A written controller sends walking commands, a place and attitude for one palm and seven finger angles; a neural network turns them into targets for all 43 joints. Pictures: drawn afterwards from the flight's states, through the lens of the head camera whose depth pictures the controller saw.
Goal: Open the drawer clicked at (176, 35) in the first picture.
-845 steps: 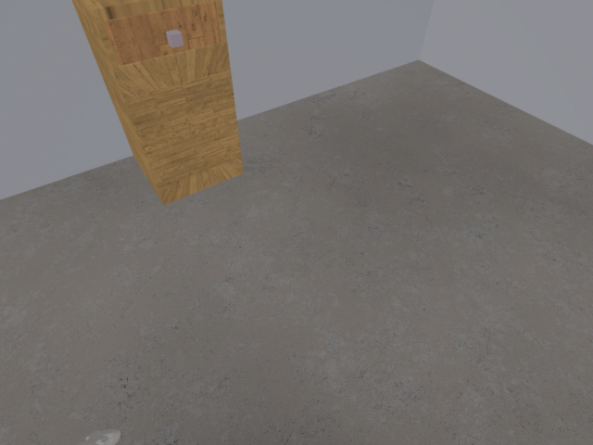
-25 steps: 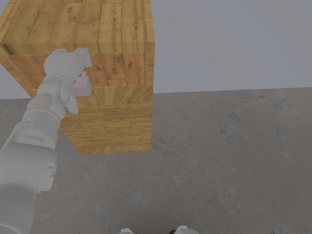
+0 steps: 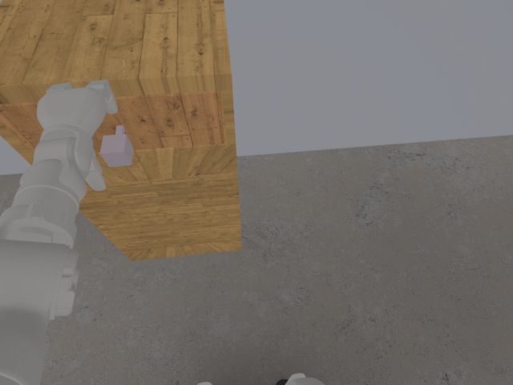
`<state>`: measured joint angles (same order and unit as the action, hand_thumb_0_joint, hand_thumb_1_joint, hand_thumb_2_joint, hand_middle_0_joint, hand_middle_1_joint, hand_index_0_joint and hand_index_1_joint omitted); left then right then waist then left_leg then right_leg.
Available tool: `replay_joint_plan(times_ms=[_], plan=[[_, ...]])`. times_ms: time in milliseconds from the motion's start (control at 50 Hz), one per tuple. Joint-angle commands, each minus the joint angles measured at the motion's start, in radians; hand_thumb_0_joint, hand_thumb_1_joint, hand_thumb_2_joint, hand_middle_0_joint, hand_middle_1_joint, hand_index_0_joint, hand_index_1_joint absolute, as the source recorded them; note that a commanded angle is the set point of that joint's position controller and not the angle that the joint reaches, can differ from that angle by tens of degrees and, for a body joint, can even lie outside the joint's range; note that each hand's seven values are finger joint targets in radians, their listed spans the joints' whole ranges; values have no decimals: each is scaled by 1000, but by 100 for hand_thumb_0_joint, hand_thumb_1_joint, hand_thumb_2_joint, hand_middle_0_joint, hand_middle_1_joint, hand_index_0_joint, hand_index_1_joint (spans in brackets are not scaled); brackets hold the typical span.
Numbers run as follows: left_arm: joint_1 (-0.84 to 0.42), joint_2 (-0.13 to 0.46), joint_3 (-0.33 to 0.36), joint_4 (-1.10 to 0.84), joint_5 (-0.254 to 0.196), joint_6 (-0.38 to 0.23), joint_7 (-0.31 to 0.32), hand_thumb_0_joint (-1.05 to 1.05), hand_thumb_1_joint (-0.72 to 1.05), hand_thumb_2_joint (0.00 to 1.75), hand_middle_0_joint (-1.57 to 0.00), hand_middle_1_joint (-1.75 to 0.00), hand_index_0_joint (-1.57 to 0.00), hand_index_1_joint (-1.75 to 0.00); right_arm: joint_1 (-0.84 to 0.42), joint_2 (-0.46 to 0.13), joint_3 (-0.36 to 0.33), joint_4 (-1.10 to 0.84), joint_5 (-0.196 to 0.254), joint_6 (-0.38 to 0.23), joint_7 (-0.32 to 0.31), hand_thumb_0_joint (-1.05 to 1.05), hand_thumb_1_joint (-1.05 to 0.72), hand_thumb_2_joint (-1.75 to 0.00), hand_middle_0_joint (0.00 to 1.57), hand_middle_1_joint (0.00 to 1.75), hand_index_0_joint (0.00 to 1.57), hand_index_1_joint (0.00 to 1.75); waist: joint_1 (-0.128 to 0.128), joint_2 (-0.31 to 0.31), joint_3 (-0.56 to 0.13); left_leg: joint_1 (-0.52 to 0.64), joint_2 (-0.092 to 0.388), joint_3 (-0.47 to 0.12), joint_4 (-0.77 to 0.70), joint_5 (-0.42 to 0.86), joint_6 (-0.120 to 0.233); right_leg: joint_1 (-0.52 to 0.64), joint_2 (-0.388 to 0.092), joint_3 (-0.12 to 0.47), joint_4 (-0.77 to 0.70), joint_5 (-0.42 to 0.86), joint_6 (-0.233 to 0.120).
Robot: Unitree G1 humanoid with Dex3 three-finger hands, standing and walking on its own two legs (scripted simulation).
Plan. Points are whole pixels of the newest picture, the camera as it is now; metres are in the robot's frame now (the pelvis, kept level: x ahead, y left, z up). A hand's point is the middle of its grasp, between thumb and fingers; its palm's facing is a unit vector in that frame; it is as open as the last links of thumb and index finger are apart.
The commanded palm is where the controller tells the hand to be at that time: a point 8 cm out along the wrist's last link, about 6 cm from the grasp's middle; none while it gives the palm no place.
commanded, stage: re-aim the fingers above the handle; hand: left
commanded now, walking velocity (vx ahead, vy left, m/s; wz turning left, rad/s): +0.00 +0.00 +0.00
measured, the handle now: (118, 142) +0.55 +0.21 +0.00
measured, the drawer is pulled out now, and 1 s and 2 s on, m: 0.00 0.00 0.00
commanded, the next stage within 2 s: lower the fingers behind the handle in 1.26 s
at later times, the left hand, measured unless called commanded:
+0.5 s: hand (89, 149) +0.49 +0.23 +0.05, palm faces +0.01 -0.02 -1.00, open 13.8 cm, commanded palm +0.47 +0.23 +0.12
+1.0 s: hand (84, 146) +0.49 +0.24 +0.06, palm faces +0.03 +0.03 -1.00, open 13.8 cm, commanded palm +0.46 +0.22 +0.12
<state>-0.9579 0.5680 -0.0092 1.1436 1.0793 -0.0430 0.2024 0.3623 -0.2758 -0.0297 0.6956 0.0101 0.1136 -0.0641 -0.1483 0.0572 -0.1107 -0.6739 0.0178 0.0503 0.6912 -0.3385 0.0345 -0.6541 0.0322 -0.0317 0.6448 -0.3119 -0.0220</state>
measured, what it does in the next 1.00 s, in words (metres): stands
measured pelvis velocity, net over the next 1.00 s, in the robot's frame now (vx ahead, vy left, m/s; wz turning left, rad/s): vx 0.00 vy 0.01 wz -0.01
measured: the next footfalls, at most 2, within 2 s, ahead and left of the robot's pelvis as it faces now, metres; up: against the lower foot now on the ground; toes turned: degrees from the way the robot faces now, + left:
none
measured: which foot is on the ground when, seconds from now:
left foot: down 0.00-1.00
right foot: down 0.00-1.00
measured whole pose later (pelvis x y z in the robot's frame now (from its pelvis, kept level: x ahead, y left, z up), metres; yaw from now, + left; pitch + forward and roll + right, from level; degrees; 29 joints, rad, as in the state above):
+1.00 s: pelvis +0.00 +0.01 +0.00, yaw +0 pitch +17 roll -1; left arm -0.84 0.46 -0.03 1.03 1.09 0.06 0.33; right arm 0.33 -0.26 -0.05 0.70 0.00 0.12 -0.02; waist -0.09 0.07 -0.13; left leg -0.64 0.00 0.07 0.69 -0.35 0.04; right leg -0.63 0.02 -0.01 0.66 -0.33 -0.01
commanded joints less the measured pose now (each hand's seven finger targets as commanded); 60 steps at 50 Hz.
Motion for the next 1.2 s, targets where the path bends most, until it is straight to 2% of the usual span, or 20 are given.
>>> replay_joint_plan(times_ms=[0, 80, 100, 160, 220, 260, 380, 460, 520, 600, 640, 700, 740, 800, 880, 960, 1000, 1080, 1140, 1180], plan=[[-443, 266, 17, -188, -13, -29, 4, 0, -50, 30, -30, -120, -30, -120, 154, -156, -61, -41, -4, -21, -21, 0, -90, -90, 20, 30, 20, 30, -9, -3, -402, 222, -33, -23, -26, 339, 20, 222, 8, 39, -61, 343, 6], [-451, 185, -29, -222, -39, -73, -22, 0, -50, 30, -30, -120, -30, -120, 168, -153, -74, -31, -9, -26, -15, 0, -90, -90, 20, 30, 20, 30, -30, -1, -403, 267, -33, -29, -8, 367, 22, 186, 13, 41, -67, 352, 4], [-449, 233, 11, -246, -39, -90, -20, 0, -50, 30, -30, -120, -30, -120, 175, -156, -76, -29, -10, -26, -15, 0, -90, -90, 20, 30, 20, 30, -15, 5, -435, 270, -32, -33, -5, 382, 21, 198, 13, 42, -56, 360, 5], [-485, 206, 3, -308, -40, -121, -4, 0, -50, 30, -30, -120, -30, -120, 176, -149, -83, -24, -18, -26, -9, 0, -90, -90, 20, 30, 20, 30, -16, 54, -459, 310, -34, -45, 10, 423, 18, 162, 19, 37, -44, 361, -2], [-331, 188, 43, -356, -48, -134, 32, 0, -50, 30, -30, -120, -30, -120, 159, -140, -87, -37, -27, -19, 7, 0, -90, -90, 20, 30, 20, 30, 43, 83, -513, 359, -29, -48, 12, 535, 8, 188, 25, 21, -22, 399, -11], [-294, 159, 42, -394, -52, -122, 64, 0, -50, 30, -30, -120, -30, -120, 139, -137, -89, -40, -31, -16, 20, 0, -90, -90, 20, 30, 20, 30, 54, 89, -516, 370, -22, -48, 13, 581, 4, 188, 25, 13, -15, 416, -11], [-343, 258, 115, -387, -3, -8, 161, 0, -50, 30, -30, -120, -30, -120, 89, -148, -78, -40, -26, -2, 29, 0, -90, -90, 20, 30, 20, 30, 65, 25, -461, 306, -26, -39, -15, 553, 7, 230, 26, 3, -16, 419, -13], [-321, 199, 61, -341, -9, 51, 139, 0, -50, 30, -30, -120, -30, -120, 81, -141, -81, -41, -16, -6, 26, 0, -90, -90, 20, 30, 20, 30, 51, 8, -461, 350, -24, -33, -33, 525, 7, 246, 26, 3, -40, 401, -7], [-307, 75, -45, -316, -36, 63, 71, 0, -50, 30, -30, -120, -30, -120, 84, -139, -84, -42, -7, -3, 23, 0, -90, -90, 20, 30, 20, 30, 21, -21, -421, 401, -19, -42, -41, 532, 10, 212, 27, 1, -66, 384, -2], [-344, -2, -123, -289, -55, 27, -9, 0, -50, 30, -30, -120, -30, -120, 82, -142, -79, -42, -3, -6, 13, 0, -90, -90, 20, 30, 20, 30, -11, -65, -301, 383, -23, -51, -62, 416, 19, 153, 20, 3, -97, 298, -1], [-365, -21, -132, -344, -58, -16, -23, 0, -50, 30, -30, -120, -30, -120, 78, -134, -80, -52, -10, -9, 12, 0, -90, -90, 20, 30, 20, 30, -2, -18, -329, 407, -30, -56, -52, 432, 18, 146, 20, 8, -87, 296, -7], [-389, 52, -55, -438, -50, -87, 2, 0, -50, 30, -30, -120, -30, -120, 86, -124, -82, -60, -19, -11, 13, 0, -90, -90, 20, 30, 20, 30, 33, 51, -426, 461, -24, -74, -25, 559, 5, 146, 21, 9, -45, 330, -12], [-367, 83, -8, -412, -33, -94, 48, 0, -50, 30, -30, -120, -30, -120, 84, -118, -79, -55, -23, -12, 19, 0, -90, -90, 20, 30, 20, 30, 49, 63, -412, 439, -20, -80, -12, 591, -9, 118, 26, -2, -22, 320, -17], [-347, 235, 131, -394, -1, -57, 146, 0, -50, 30, -30, -120, -30, -120, 70, -124, -71, -57, -33, -13, 23, 0, -90, -90, 20, 30, 20, 30, 90, 35, -454, 348, -27, -68, -11, 580, -10, 182, 26, -2, 10, 354, -21], [-305, 221, 113, -318, 26, 68, 207, 0, -50, 30, -30, -120, -30, -120, 41, -125, -64, -61, -32, -9, 34, 0, -90, -90, 20, 30, 20, 30, 94, -1, -477, 281, -34, -31, -14, 538, -5, 252, 23, -3, 10, 404, -18], [-298, 101, -11, -290, -9, 152, 124, 0, -50, 30, -30, -120, -30, -120, 65, -139, -80, -61, -10, -6, 34, 0, -90, -90, 20, 30, 20, 30, 55, -51, -497, 336, -23, -17, -41, 515, 5, 292, 21, 7, -39, 430, -2], [-297, 40, -69, -337, -52, 136, 45, 0, -50, 30, -30, -120, -30, -120, 69, -143, -89, -63, -4, -5, 27, 0, -90, -90, 20, 30, 20, 30, 30, -69, -496, 390, -22, -23, -46, 521, 16, 300, 20, 16, -70, 440, 4], [-365, -52, -171, -462, -96, 11, -69, 0, -50, 30, -30, -120, -30, -120, 56, -136, -87, -60, -7, -15, 1, 0, -90, -90, 20, 30, 20, 30, -16, -57, -357, 426, -30, -45, -64, 433, 29, 220, 18, 20, -114, 348, 5], [-393, 1, -127, -460, -67, -82, -49, 0, -50, 30, -30, -120, -30, -120, 59, -125, -76, -43, -9, -24, -11, 0, -90, -90, 20, 30, 20, 30, -2, -1, -284, 394, -37, -64, -66, 355, 21, 142, 16, 18, -97, 252, -8], [-431, 98, -36, -462, -46, -113, 13, 0, -50, 30, -30, -120, -30, -120, 69, -126, -74, -33, -12, -30, -7, 0, -90, -90, 20, 30, 20, 30, 23, 45, -295, 376, -35, -71, -61, 348, 10, 115, 19, 14, -74, 216, -21]])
